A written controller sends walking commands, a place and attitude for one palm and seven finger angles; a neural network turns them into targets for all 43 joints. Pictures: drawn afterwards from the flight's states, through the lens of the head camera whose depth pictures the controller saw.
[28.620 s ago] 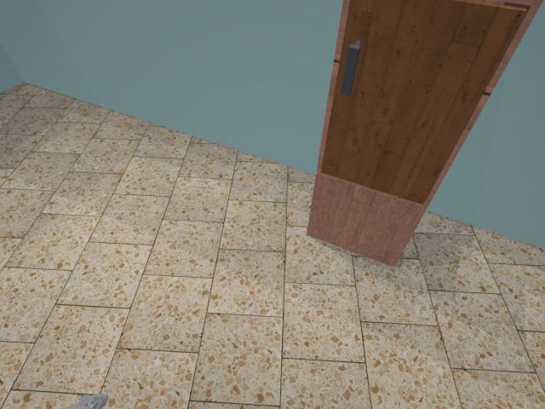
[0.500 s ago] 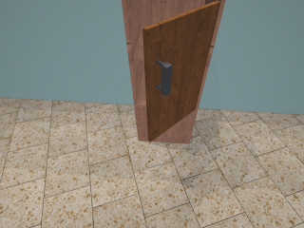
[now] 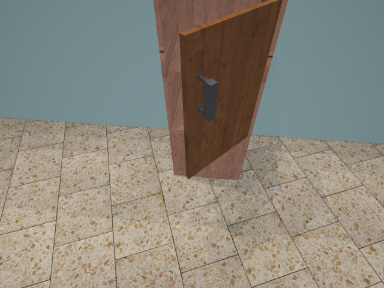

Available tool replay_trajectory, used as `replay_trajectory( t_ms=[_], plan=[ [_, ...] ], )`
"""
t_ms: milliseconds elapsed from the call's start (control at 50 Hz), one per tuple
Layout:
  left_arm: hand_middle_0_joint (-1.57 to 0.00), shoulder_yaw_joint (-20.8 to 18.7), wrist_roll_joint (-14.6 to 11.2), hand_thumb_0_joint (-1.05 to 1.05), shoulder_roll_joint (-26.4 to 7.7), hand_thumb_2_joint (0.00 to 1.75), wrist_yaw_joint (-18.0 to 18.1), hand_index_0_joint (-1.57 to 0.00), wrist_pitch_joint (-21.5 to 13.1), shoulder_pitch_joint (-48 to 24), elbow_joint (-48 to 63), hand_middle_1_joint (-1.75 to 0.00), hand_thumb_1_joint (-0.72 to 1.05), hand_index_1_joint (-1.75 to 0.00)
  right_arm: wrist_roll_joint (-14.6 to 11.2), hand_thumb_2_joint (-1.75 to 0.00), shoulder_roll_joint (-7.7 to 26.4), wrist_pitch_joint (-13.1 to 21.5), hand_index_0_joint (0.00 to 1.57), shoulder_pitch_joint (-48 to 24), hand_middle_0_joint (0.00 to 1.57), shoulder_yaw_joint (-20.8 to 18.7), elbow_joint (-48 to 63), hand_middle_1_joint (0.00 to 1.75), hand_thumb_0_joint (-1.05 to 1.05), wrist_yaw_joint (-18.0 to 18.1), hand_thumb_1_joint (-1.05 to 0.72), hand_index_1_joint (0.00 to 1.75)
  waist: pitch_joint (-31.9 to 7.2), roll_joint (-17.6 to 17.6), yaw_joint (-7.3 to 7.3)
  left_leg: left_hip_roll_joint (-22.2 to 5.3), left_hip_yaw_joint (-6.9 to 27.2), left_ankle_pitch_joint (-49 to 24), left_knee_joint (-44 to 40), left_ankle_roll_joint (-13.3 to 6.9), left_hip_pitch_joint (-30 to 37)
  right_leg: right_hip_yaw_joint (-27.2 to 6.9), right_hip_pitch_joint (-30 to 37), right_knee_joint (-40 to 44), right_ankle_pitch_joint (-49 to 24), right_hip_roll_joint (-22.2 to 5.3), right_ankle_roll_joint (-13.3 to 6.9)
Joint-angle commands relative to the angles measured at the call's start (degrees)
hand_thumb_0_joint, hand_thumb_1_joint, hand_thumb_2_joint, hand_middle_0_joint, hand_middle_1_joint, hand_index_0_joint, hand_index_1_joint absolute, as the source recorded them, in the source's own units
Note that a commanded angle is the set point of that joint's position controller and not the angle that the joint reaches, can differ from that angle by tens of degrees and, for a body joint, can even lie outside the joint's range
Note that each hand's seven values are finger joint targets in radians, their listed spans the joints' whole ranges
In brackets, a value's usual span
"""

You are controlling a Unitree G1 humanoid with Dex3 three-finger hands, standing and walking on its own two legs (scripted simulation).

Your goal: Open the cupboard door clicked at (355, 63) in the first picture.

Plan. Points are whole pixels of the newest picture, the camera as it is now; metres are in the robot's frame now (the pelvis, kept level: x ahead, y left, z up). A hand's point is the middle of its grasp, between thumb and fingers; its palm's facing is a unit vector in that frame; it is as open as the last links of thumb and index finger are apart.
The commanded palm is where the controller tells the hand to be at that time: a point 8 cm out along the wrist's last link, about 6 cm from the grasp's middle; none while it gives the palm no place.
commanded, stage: look to check the result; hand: left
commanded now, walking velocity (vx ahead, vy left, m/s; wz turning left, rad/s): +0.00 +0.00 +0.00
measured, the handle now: (204, 97) +0.58 +0.00 +0.07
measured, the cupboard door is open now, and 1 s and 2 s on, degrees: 46 46 46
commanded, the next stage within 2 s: walk to a spot facing it in 0.20 s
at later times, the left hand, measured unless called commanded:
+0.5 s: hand out of the picture +0.02 +0.18 -0.18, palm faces +0.01 -0.98 -0.21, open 7.4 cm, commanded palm none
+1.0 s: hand out of the picture +0.09 +0.16 -0.16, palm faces -0.23 -0.93 -0.30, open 7.4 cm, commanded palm none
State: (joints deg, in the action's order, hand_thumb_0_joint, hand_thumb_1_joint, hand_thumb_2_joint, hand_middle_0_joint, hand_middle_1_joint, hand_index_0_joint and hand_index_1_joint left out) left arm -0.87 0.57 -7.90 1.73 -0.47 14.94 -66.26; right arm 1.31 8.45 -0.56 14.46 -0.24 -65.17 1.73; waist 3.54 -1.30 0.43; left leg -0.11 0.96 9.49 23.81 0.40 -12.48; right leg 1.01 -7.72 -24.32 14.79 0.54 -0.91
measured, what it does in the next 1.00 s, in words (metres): lifts its left foot, turning right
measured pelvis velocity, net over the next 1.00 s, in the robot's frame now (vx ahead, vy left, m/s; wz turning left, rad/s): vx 0.00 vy -0.03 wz -0.33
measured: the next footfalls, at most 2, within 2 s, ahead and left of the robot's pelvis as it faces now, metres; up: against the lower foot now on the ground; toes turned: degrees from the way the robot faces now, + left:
left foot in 1.24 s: +0.11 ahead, +0.11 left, +0.00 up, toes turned -30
right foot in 1.54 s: -0.03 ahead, -0.15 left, +0.00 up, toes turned -41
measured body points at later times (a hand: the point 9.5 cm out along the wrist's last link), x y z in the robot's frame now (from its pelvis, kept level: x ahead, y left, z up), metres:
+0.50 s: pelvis +0.01 +0.00 +0.00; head +0.03 -0.01 +0.45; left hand +0.02 +0.23 -0.16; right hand +0.01 -0.23 -0.17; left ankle +0.04 +0.12 -0.74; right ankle -0.02 -0.11 -0.74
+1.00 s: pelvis +0.00 -0.03 +0.00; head +0.04 -0.07 +0.45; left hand +0.11 +0.21 -0.13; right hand +0.04 -0.30 -0.15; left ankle +0.03 +0.13 -0.67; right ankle -0.02 -0.10 -0.74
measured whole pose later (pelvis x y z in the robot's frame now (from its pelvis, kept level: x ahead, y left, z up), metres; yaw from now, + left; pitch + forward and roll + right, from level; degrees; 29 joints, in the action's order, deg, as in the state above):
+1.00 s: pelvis +0.00 -0.03 +0.00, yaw -19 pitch +1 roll +3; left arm -4.4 1.5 -11.1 1.1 1.5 13.7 -55.2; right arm 0.8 12.9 -3.3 4.2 -3.7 -52.5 1.7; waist 6.0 -0.5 -1.8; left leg -1.4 0.3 24.5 58.7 3.2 -26.0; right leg -7.5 -13.9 -27.9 13.8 4.8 -4.6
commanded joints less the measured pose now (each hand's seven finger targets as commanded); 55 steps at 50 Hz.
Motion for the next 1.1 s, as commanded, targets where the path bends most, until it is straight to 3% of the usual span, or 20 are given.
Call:
replay_trajectory(
  t_ms=[0,300,400,480,540,600,640,660,680,700,720,740,760,780,800,840,860,880,940,1080],
  plan=[
    [-0.20,-1.1,-0.3,0.00,-6.5,0.90,0.3,-0.20,-0.5,3.1,1.5,-0.30,0.90,-0.30,-0.1,-0.90,5.1,0.4,0.20,3.3,0.20,-0.9,1.2,0.30,0.00,0.4,-0.90,0.30,0.3,0.8,0.31,-4.5,3.3,-4.1,-3.5,-1.6,2.5,-4.6,-4.1,6.5,-4.0,-5.9,-1.6],
    [-0.20,-1.1,-0.3,0.00,-6.8,0.90,0.3,-0.20,-0.6,2.5,1.6,-0.30,0.90,-0.30,-0.1,-0.90,5.7,0.6,0.20,2.5,0.20,-0.8,1.2,0.30,0.00,0.5,-0.90,0.30,0.3,0.7,0.10,-4.7,3.5,-5.5,-3.8,-1.6,3.0,-4.4,-3.2,6.5,-5.5,-5.8,-1.5],
    [-0.20,-3.1,-0.1,0.00,-8.7,0.90,0.0,-0.20,0.8,1.2,3.6,-0.30,0.90,-0.30,-0.1,-0.90,6.8,-0.4,0.20,2.5,0.20,-2.3,2.5,0.30,0.00,1.1,-0.90,0.30,-0.1,1.5,0.35,-6.0,0.4,-3.4,0.6,-1.2,2.3,-7.5,-5.3,3.3,-10.6,-6.0,-2.4],
    [-0.20,-4.4,0.3,0.00,-9.7,0.90,-0.7,-0.20,1.9,-0.4,6.5,-0.30,0.90,-0.30,0.0,-0.90,8.2,-1.0,0.20,1.3,0.20,-3.7,5.4,0.30,0.00,1.4,-0.90,0.30,0.3,2.1,0.52,-7.1,-0.5,2.2,2.0,-1.4,0.6,-10.1,-8.7,0.9,-8.4,-5.2,-3.0],
    [-0.20,-4.8,0.4,0.00,-9.6,0.90,-1.2,-0.20,2.2,-1.5,8.6,-0.30,0.90,-0.30,0.2,-0.90,10.0,-0.8,0.20,0.7,0.20,-4.3,7.3,0.30,0.00,1.5,-0.90,0.30,-0.8,-2.2,0.46,-10.3,1.9,3.9,-0.3,-2.8,1.8,-9.4,-11.8,-3.7,-7.0,-2.5,-2.3],
    [-0.20,-5.0,0.6,0.00,-8.6,0.90,-1.8,-0.20,2.5,-1.3,10.2,-0.30,0.90,-0.30,0.4,-0.90,12.7,-0.5,0.20,0.4,0.20,-5.2,9.1,0.30,0.00,1.5,-0.90,0.30,-3.2,-7.5,-0.16,-17.1,7.4,5.1,-4.8,-6.7,1.4,-4.9,-12.8,-14.5,-0.1,0.8,-1.0],
    [-0.20,-5.0,0.6,0.00,-7.9,0.90,-2.3,-0.20,2.9,-1.6,11.2,-0.30,0.90,-0.30,0.8,-0.90,13.5,-0.3,0.20,-0.9,0.20,-5.4,10.5,0.30,0.00,1.3,-0.90,0.30,-3.4,-11.1,-0.59,-20.7,7.4,1.3,-6.5,-9.3,0.2,-1.3,-13.1,-21.7,11.6,0.4,-0.2],
    [-0.20,-5.0,0.6,0.00,-7.6,0.90,-2.4,-0.20,2.9,-1.4,11.6,-0.30,0.90,-0.30,0.8,-0.90,13.3,-0.2,0.20,-1.5,0.20,-5.3,11.0,0.30,0.00,1.2,-0.90,0.30,-3.4,-9.4,-1.03,-21.0,6.2,-0.2,-5.3,-9.3,-1.0,-1.4,-11.2,-21.1,12.4,-0.5,-0.3],
    [-0.20,-5.1,0.6,0.00,-7.6,0.90,-2.6,-0.20,2.7,-0.2,11.6,-0.30,0.90,-0.30,0.9,-0.90,13.4,-0.2,0.20,-2.9,0.20,-5.3,11.6,0.30,0.00,1.2,-0.90,0.30,-3.5,-8.1,-2.27,-19.7,3.4,-3.7,-2.1,-8.0,-2.4,-1.2,-8.4,-16.5,9.3,-0.9,-0.3],
    [-0.20,-5.4,0.6,0.00,-8.4,0.90,-2.6,-0.20,2.4,2.4,11.2,-0.30,0.90,-0.30,0.7,-0.90,13.4,-0.4,0.20,-4.4,0.20,-5.2,12.4,0.30,0.00,1.2,-0.90,0.30,-3.2,-4.4,-3.79,-16.7,-0.5,-3.6,4.0,-5.5,-4.9,-1.9,-4.4,-8.4,1.8,-1.1,-0.5],
    [-0.20,-6.1,1.2,0.00,-12.8,0.90,-2.1,-0.20,1.8,4.0,11.1,-0.30,0.90,-0.30,0.0,-0.90,10.9,-0.9,0.20,-5.6,0.20,-5.1,13.7,0.30,0.00,1.0,-0.90,0.30,-2.8,8.9,-4.59,-8.5,-6.4,6.4,16.3,-0.7,-10.8,-15.5,-1.3,3.4,-8.6,-8.5,-2.9],
    [-0.20,-6.9,1.3,0.00,-17.9,0.90,-1.3,-0.20,1.5,4.3,11.0,-0.30,0.90,-0.30,-0.4,-0.90,8.3,-1.1,0.20,-7.3,0.20,-4.7,15.6,0.30,0.00,0.4,-0.90,0.30,-1.7,19.0,-4.70,-1.1,-8.5,24.6,29.8,1.9,-19.2,-30.4,0.2,8.5,-18.9,-19.4,-8.1],
    [-0.20,-7.0,0.7,0.00,-16.9,0.90,-0.6,-0.20,1.6,5.1,11.2,-0.30,0.90,-0.30,-0.2,-0.90,10.1,-1.8,0.20,-7.8,0.20,-5.1,15.7,0.30,0.00,0.6,-0.90,0.30,-2.8,17.3,-5.10,-2.1,-1.4,24.2,38.0,1.4,-19.6,-30.9,-0.7,8.1,-18.7,-18.7,-9.1],
    [-0.20,-6.8,0.7,0.00,-15.7,0.90,-0.3,-0.20,1.9,1.7,12.0,-0.30,0.90,-0.30,-0.4,-0.90,9.8,-1.8,0.20,-8.7,0.20,-5.2,15.3,0.30,0.00,0.7,-0.90,0.30,-1.0,13.3,-3.28,-2.8,0.8,21.5,41.3,1.5,-21.8,-29.5,-0.4,6.0,-19.7,-16.5,-10.9],
    [-0.20,-6.4,0.5,0.00,-14.4,0.90,-0.2,-0.20,1.6,0.1,12.7,-0.30,0.90,-0.30,-0.3,-0.90,9.4,-1.6,0.20,-8.8,0.20,-4.8,15.4,0.30,0.00,0.4,-0.90,0.30,-1.1,9.3,-2.44,-3.3,1.2,18.7,42.0,1.9,-22.5,-27.1,0.9,4.0,-23.5,-15.0,-11.7],
    [-0.20,-6.2,0.5,0.00,-13.8,0.90,0.1,-0.20,1.1,0.4,13.5,-0.30,0.90,-0.30,-0.4,-0.90,8.2,-1.5,0.20,-8.9,0.20,-4.4,15.5,0.30,0.00,0.3,-0.90,0.30,-5.1,6.5,-1.95,-3.1,0.6,16.3,40.0,2.7,-21.2,-23.9,4.8,1.8,-30.6,-12.9,-11.2],
    [-0.20,-6.3,0.5,0.00,-13.8,0.90,0.3,-0.20,1.0,1.0,13.5,-0.30,0.90,-0.30,-0.5,-0.90,8.0,-1.5,0.20,-8.4,0.20,-4.3,15.7,0.30,0.00,0.3,-0.90,0.30,-7.2,6.5,-2.07,-2.7,0.4,16.0,38.5,2.8,-20.4,-23.4,7.3,0.9,-32.6,-12.4,-10.7],
    [-0.20,-6.3,0.5,0.00,-14.0,0.90,0.3,-0.20,1.1,1.6,13.6,-0.30,0.90,-0.30,-0.6,-0.90,7.7,-1.6,0.20,-9.3,0.20,-4.3,15.8,0.30,0.00,0.3,-0.90,0.30,-6.9,6.2,-2.42,-2.4,0.1,15.5,37.6,3.0,-20.0,-23.0,7.0,1.2,-33.1,-11.8,-10.4],
    [-0.20,-6.4,0.7,0.00,-14.6,0.90,0.0,-0.20,1.3,2.2,14.2,-0.30,0.90,-0.30,-0.7,-0.90,8.1,-1.9,0.20,-11.1,0.20,-4.3,17.0,0.30,0.00,0.4,-0.90,0.30,-4.8,8.2,-2.72,-1.6,0.3,15.0,34.8,3.0,-19.1,-24.6,4.6,2.6,-29.9,-10.8,-10.3],
    [-0.20,-7.0,1.1,0.00,-15.8,0.90,-0.2,-0.20,1.6,2.1,15.8,-0.30,0.90,-0.30,-1.2,-0.90,8.2,-1.0,0.20,-12.3,0.20,-4.2,19.2,0.30,0.00,0.5,-0.90,0.30,-6.4,8.4,-3.02,0.1,1.1,16.7,24.8,2.3,-14.9,-30.0,4.1,1.6,-29.0,-10.1,-10.9]
  ],
)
